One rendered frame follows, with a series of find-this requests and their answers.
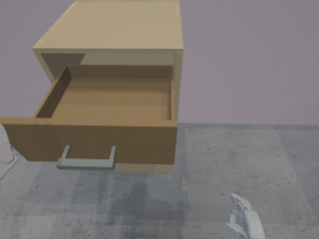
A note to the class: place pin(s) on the robot right hand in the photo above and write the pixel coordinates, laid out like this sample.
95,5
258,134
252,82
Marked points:
246,226

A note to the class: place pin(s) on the cabinet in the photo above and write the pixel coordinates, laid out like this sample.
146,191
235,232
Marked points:
117,32

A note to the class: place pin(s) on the drawer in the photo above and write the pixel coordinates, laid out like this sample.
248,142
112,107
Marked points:
95,107

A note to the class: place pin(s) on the robot left hand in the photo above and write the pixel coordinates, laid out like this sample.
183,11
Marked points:
7,158

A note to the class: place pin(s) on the handle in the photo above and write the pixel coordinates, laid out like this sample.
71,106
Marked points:
65,163

